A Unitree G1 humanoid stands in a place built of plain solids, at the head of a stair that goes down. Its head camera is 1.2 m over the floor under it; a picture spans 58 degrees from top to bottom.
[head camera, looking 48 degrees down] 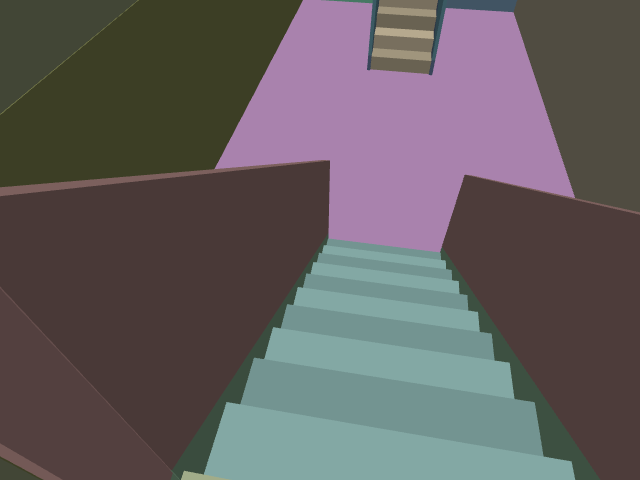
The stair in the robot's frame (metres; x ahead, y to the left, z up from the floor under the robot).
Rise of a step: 0.19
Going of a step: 0.25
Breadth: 1.06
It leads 10 degrees to the right of straight ahead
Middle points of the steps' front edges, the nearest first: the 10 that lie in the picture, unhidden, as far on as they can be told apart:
0.46 -0.22 -0.18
0.71 -0.26 -0.37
0.95 -0.30 -0.56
1.20 -0.35 -0.74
1.45 -0.39 -0.93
1.70 -0.43 -1.11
1.94 -0.47 -1.30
2.19 -0.51 -1.49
2.44 -0.56 -1.67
2.69 -0.60 -1.86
